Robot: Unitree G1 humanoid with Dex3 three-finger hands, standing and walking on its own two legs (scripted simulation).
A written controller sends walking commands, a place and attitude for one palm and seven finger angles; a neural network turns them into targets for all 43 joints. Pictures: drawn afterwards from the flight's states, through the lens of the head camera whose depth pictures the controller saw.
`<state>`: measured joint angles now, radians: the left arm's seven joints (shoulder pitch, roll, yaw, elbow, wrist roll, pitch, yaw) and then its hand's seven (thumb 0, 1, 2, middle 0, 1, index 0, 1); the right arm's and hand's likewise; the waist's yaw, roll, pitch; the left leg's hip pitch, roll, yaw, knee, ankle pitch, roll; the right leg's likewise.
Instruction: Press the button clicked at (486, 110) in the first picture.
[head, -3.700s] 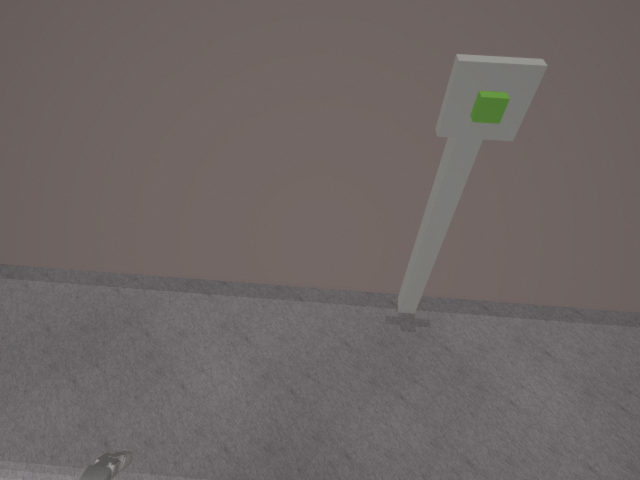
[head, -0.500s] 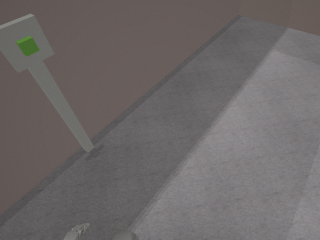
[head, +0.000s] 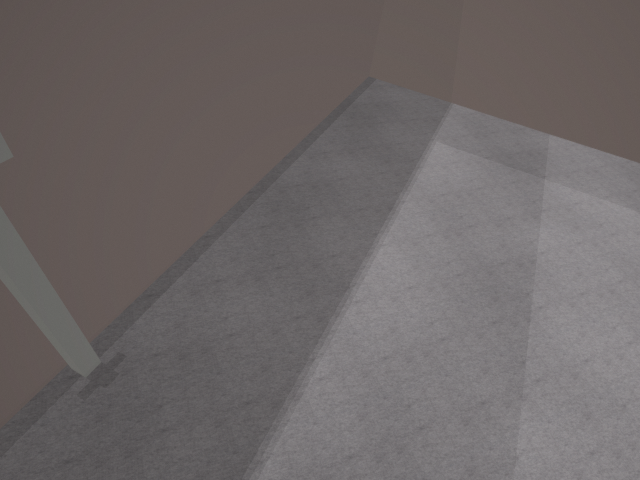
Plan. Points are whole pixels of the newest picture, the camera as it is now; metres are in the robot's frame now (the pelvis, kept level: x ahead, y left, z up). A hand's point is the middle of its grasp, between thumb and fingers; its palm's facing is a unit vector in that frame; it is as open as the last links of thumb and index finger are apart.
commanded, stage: walk to a spot facing it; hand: left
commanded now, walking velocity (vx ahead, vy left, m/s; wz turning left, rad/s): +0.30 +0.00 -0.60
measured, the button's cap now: out of the picture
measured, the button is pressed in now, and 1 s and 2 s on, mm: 0 0 0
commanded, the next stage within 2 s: turn to face it in 0.80 s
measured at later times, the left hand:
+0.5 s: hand (299, 350) +0.38 +0.06 -0.19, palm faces -0.33 -0.93 -0.17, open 7.3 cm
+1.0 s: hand (289, 330) +0.42 +0.08 -0.19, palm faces -0.32 -0.93 -0.16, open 7.3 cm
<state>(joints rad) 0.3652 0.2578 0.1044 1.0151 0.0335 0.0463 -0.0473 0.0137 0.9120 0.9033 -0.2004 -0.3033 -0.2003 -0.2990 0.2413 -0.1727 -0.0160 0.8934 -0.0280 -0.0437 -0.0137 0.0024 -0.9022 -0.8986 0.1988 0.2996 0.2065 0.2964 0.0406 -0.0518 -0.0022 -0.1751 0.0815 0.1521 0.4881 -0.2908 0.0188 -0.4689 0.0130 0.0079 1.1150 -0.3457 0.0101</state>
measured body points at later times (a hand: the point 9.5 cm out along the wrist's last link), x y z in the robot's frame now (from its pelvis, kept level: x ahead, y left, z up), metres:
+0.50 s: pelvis +0.18 -0.07 -0.03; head +0.24 -0.08 +0.41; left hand +0.40 +0.11 -0.17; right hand +0.00 -0.23 -0.17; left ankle +0.04 +0.10 -0.65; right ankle +0.25 -0.15 -0.74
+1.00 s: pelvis +0.41 -0.10 -0.02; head +0.44 -0.09 +0.43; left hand +0.44 +0.13 -0.18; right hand +0.45 -0.36 -0.14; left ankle +0.52 -0.05 -0.75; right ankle +0.25 -0.15 -0.74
